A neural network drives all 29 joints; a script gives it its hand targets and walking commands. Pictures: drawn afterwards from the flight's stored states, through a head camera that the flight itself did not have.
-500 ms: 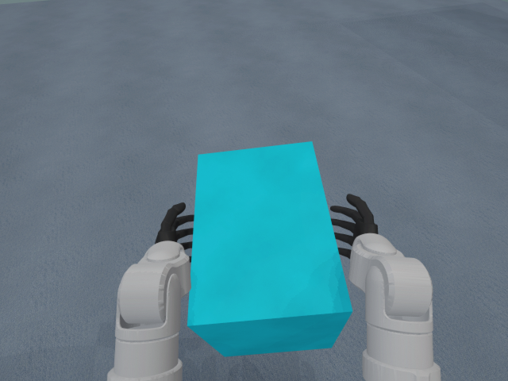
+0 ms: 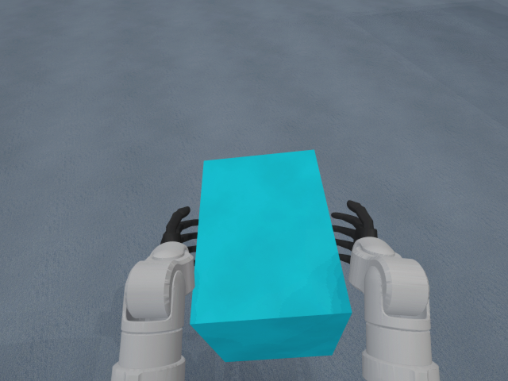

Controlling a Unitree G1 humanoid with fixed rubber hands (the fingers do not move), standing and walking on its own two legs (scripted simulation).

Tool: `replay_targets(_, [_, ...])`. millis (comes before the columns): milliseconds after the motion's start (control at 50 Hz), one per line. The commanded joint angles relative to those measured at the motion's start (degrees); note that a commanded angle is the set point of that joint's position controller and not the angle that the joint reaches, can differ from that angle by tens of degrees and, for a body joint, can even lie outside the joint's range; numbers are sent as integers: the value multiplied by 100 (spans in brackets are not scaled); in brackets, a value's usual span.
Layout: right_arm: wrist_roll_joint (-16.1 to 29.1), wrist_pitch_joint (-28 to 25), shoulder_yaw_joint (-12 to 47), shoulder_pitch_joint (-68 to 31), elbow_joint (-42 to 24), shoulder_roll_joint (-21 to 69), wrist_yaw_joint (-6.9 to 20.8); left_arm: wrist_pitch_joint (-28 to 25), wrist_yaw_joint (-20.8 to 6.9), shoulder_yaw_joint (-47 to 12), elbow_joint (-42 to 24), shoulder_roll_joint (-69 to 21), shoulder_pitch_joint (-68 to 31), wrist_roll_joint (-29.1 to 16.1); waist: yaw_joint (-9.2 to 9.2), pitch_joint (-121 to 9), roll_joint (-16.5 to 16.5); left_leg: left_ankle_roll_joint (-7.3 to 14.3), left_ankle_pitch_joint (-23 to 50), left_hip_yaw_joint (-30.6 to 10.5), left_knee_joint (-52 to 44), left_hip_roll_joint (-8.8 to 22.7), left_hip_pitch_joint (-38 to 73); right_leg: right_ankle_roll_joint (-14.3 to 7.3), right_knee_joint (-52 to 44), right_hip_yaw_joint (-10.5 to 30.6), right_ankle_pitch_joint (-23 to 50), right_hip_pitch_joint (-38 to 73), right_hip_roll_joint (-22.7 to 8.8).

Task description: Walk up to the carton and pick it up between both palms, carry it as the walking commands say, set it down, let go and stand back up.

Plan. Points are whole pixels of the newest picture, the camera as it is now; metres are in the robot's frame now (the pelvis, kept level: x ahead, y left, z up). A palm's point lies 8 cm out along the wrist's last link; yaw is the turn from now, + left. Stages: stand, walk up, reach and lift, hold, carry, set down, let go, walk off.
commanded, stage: carry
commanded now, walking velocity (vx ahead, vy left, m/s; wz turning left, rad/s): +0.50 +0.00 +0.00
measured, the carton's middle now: (268, 258) +0.32 -0.02 +0.00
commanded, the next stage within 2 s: none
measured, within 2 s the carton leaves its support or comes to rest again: neither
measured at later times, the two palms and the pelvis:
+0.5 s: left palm (154, 168) +0.46 +0.19 +0.09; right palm (301, 159) +0.47 -0.08 +0.10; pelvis +0.19 +0.05 +0.00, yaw +2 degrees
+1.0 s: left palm (170, 84) +0.77 +0.21 +0.09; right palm (278, 82) +0.78 -0.06 +0.09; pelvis +0.50 +0.07 +0.00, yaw +2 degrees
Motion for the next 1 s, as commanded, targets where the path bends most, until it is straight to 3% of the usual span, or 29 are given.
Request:
replay_targets(0, [1951,-100,3549,-2645,-1036,5979,1171,-255,-1181,-2991,-1544,-5802,-2699,-2017,-10,-2249,300,376,-398,-632,-1551,371,1202,264,-1420,923,-2090,983,-972])
replay_targets(40, [1984,-76,3611,-2651,-1113,5955,1164,-220,-1175,-3042,-1625,-5767,-2739,-2004,-29,-2057,1030,578,-1071,-1646,-2207,1021,1444,490,-468,373,-1453,470,-481])
replay_targets(100, [1925,22,3581,-2560,-1054,5876,1147,-108,-1178,-3085,-1531,-5702,-2708,-1984,-58,-1606,1041,677,-610,-2014,-2431,1443,1643,481,137,-43,-897,-93,-212])
replay_targets(220, [1826,138,3466,-2368,-884,5845,1089,9,-1169,-2965,-1306,-5685,-2481,-1968,78,-1968,648,431,2486,-1114,-825,1173,1311,269,-76,371,-257,1196,-462])
replay_targets(260, [1820,152,3476,-2383,-905,5825,1088,-3,-1172,-2922,-1244,-5686,-2276,-1992,265,-2252,-208,93,3096,-282,532,665,-379,-97,-637,1205,1018,3355,-973])
replay_targets(280, [1812,147,3465,-2311,-963,5767,1088,-21,-1169,-2908,-1222,-5657,-2172,-2000,298,-2376,-794,-95,2240,11,1355,417,-1339,-437,-848,1927,1681,4250,-1546])
replay_targets(300, [1837,131,3459,-2320,-1003,5765,1099,-48,-1159,-2934,-1232,-5682,-2216,-2022,288,-2178,-1367,-166,54,-24,1625,84,-2393,-800,-1074,2565,2593,4850,-2070])
replay_targets(320, [1877,101,3492,-2409,-1068,5779,1119,-76,-1158,-2941,-1238,-5715,-2183,-2025,317,-1956,-1181,-109,-634,-197,1712,26,-3028,-895,-1227,2753,2622,5028,-2242])
replay_targets(360, [1986,32,3558,-2429,-1162,5955,1157,-136,-1160,-3072,-1572,-5871,-2411,-2160,310,-1757,-620,50,-713,-329,1062,122,-2827,-641,-1290,2317,2176,4492,-2253])
replay_targets(400, [2000,-14,3582,-2383,-1228,5988,1175,-159,-1171,-3125,-1741,-5893,-2559,-2202,242,-1585,-567,73,-356,-136,166,14,-2064,-334,-1375,1745,1657,3719,-1969])
replay_targets(440, [1950,-46,3562,-2245,-1259,6010,1172,-187,-1171,-3203,-1888,-5889,-2677,-2238,109,-1763,-664,80,662,241,-902,-119,-347,-19,-1088,911,1189,2592,-1647])
replay_targets(460, [1953,-60,3552,-2241,-1314,6014,1168,-194,-1175,-3203,-1839,-5906,-2527,-2237,9,-1982,-484,110,1472,374,-1424,-180,1087,321,-534,269,1159,1753,-1273])
replay_targets(480, [1925,-70,3479,-2137,-1244,5980,1165,-194,-1170,-3235,-1860,-5909,-2584,-2215,-120,-2209,-50,277,1556,-223,-1486,204,2569,614,437,-209,833,607,-858])
replay_targets(500, [1870,-100,3469,-2235,-1330,5823,1147,-180,-1185,-3259,-1901,-5892,-2665,-2185,-199,-2185,1245,753,1520,-2112,-2014,1380,3436,957,1842,-656,-338,-779,-239])
replay_targets(520, [1864,-107,3484,-2182,-1348,5815,1109,-156,-1199,-3250,-1894,-5834,-2642,-2191,-190,-2098,1783,1305,3108,-3191,-2072,2016,4293,952,2797,-279,-1984,-1987,137])
replay_targets(540, [1846,-89,3456,-2044,-1310,5850,1104,-126,-1214,-3281,-1807,-5803,-2539,-2207,-171,-2043,1544,1563,4492,-3167,-1639,2081,4588,803,3177,303,-2141,-2384,13])
replay_targets(560, [1812,-77,3476,-2031,-1194,5977,1093,-146,-1252,-3252,-1695,-5834,-2511,-2230,-147,-1998,1044,1562,5307,-3053,-1345,2142,4624,742,3412,394,-2282,-2713,-113])
replay_targets(580, [1816,-108,3505,-2104,-1173,6063,1118,-216,-1264,-3172,-1535,-5890,-2441,-2181,-120,-1937,645,1327,5340,-2760,-1284,2092,4710,688,3393,463,-2278,-2927,-218])
replay_targets(660, [1950,-253,3516,-2212,-1489,6149,1209,-388,-1282,-3361,-1804,-6115,-2440,-2280,-55,-1633,1100,1007,4861,-1789,-1820,1780,4141,695,2097,303,-1625,-2486,-304])
replay_targets(740, [1941,-251,3567,-2130,-1751,5935,1227,-380,-1228,-3465,-2132,-5981,-2466,-2292,24,-1441,1354,747,4222,-698,-2008,1408,2693,610,771,-58,-341,-802,-50])
replay_targets(800, [1879,-141,3573,-1893,-1718,5755,1177,-260,-1190,-3433,-2053,-5857,-2361,-2287,89,-1714,1299,504,6149,54,-652,1038,2134,413,-105,-611,-293,757,619])
replay_targets(820, [1834,-72,3562,-1810,-1631,5612,1143,-193,-1184,-3344,-1900,-5783,-2180,-2222,206,-2013,963,313,6018,385,369,874,1463,347,-634,-587,196,1978,490])
replay_targets(840, [1803,2,3552,-1757,-1534,5513,1118,-154,-1177,-3257,-1848,-5628,-1972,-2170,362,-2702,64,35,4866,263,2057,466,5,-138,-512,1016,818,3901,-472])
replay_targets(860, [1765,47,3574,-1655,-1446,5524,1118,-129,-1184,-3195,-1722,-5473,-2030,-2127,146,-2757,-1581,-140,364,-31,3666,-523,-1688,-879,-1098,3562,2876,5058,-1919])
replay_targets(880, [1801,87,3586,-1735,-1288,5489,1128,-87,-1171,-3145,-1520,-5379,-1863,-2044,142,-2574,-1293,-1,-919,-563,4356,-629,-2367,-1164,-1086,4022,3817,5194,-2143])
replay_targets(900, [1832,88,3623,-1663,-1172,5697,1133,-94,-1179,-3189,-1607,-5493,-2043,-2075,143,-2490,-618,104,-709,-871,4632,-421,-2570,-1114,-1146,3869,3620,4851,-2289])
replay_targets(920, [1856,56,3580,-1628,-1214,5859,1128,-111,-1211,-3183,-1705,-5652,-2139,-2197,187,-2453,-220,171,-342,-961,4421,-112,-2668,-826,-1087,3271,2893,4620,-2254])
replay_targets(960, [1965,-47,3761,-1934,-1458,6078,1171,-191,-1297,-3122,-1733,-5965,-2167,-2241,101,-2175,-104,66,363,-823,3509,218,-2435,-317,-1352,2328,1710,3911,-1791])
replay_targets(980, [1973,-95,3798,-2016,-1540,6111,1172,-239,-1330,-3075,-1772,-5994,-2121,-2246,100,-2036,-413,-12,445,-694,3053,215,-2278,-257,-1621,2111,1127,3488,-1708])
